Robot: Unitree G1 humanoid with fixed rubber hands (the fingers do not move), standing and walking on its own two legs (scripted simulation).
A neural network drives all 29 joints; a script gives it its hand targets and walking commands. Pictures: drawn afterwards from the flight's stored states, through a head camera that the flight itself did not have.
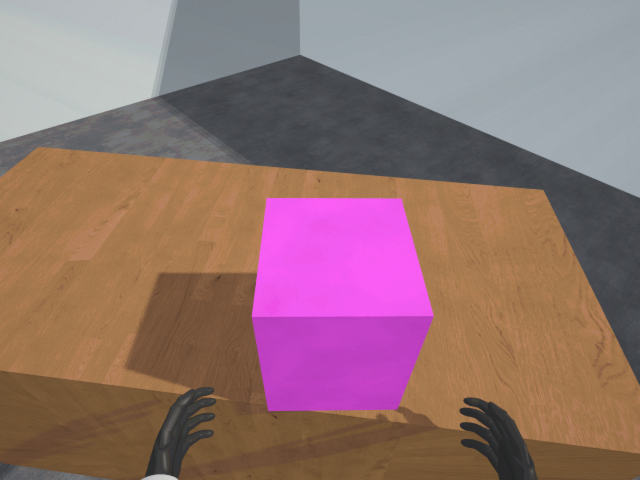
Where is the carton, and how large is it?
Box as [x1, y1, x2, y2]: [252, 198, 433, 410]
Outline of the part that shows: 267,198 252,311 252,320 268,410 396,409 433,316 401,199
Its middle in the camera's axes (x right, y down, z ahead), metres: +0.02 +0.10 +0.59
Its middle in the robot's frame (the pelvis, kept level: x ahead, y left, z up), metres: +0.39 +0.03 -0.01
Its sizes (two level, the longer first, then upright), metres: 0.210 0.200 0.250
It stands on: a pedestal, 0.65 m high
